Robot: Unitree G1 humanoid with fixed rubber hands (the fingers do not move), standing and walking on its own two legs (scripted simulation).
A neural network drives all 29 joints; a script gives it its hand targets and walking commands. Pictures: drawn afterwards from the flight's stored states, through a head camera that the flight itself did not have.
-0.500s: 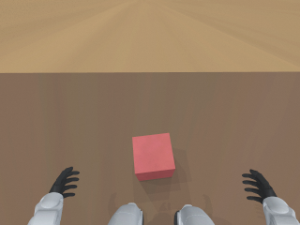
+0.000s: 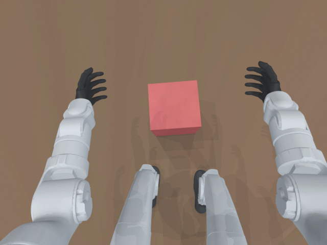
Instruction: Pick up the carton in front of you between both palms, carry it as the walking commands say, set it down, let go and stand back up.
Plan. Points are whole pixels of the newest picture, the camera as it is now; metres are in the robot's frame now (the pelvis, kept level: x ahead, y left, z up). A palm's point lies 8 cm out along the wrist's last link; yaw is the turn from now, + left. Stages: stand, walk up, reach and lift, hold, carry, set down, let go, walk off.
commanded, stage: reach and lift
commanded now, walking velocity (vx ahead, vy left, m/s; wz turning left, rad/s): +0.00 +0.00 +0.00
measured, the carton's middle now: (173, 111) +0.50 +0.04 -0.54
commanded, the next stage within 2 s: none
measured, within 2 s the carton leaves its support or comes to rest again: leaves its support in 2.00 s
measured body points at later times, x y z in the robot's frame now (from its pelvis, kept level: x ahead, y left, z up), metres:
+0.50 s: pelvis +0.02 +0.00 -0.06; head +0.34 +0.00 +0.25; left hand +0.49 +0.23 -0.20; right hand +0.55 -0.15 -0.21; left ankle +0.08 +0.13 -0.63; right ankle +0.08 -0.13 -0.63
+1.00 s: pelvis -0.04 +0.00 -0.26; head +0.33 +0.00 +0.00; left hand +0.48 +0.23 -0.43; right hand +0.53 -0.15 -0.43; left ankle +0.08 +0.13 -0.63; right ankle +0.08 -0.13 -0.63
